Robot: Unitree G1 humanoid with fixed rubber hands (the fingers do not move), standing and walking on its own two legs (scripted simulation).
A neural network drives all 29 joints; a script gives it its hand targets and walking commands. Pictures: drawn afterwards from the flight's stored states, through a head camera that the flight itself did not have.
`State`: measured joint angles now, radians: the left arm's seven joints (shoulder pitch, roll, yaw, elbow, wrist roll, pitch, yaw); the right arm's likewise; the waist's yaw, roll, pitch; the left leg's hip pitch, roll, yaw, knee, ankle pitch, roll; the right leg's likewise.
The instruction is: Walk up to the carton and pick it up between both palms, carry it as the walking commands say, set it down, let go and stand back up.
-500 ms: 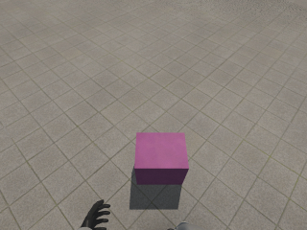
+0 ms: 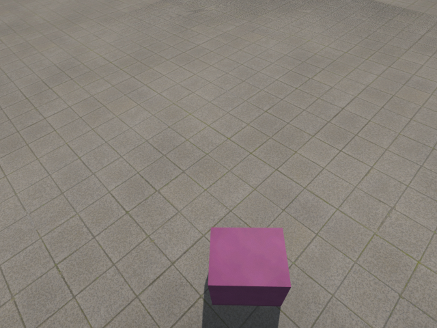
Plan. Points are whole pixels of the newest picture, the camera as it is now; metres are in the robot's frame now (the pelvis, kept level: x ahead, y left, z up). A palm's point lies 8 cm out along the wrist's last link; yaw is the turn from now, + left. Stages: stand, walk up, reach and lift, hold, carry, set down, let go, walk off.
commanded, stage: walk up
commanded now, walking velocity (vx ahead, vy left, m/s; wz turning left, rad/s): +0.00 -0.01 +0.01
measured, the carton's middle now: (246, 267) +0.46 -0.06 -0.63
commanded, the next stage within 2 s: stand in 0.32 s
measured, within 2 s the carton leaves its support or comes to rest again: neither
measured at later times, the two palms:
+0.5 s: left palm out of the picture +0.04 +0.20 -0.13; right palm out of the picture -0.01 -0.24 -0.14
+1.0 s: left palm (147, 312) +0.19 +0.18 -0.13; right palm out of the picture +0.16 -0.24 -0.14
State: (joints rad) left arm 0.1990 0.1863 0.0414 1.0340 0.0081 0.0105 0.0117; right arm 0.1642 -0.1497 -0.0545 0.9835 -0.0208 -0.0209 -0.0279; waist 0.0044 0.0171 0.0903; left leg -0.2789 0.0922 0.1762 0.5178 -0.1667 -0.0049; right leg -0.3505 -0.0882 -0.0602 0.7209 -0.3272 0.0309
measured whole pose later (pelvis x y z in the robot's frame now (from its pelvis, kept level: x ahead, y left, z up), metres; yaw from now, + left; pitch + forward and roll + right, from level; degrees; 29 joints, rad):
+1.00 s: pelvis +0.00 -0.04 -0.02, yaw +1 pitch +10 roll +0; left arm -0.04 0.19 0.06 0.61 0.01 0.52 -0.06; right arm 0.02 -0.11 0.00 0.52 0.07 0.58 -0.05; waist -0.05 0.02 -0.02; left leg -0.58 0.03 -0.01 0.78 -0.39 0.00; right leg -0.66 0.01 -0.07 0.73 -0.26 -0.05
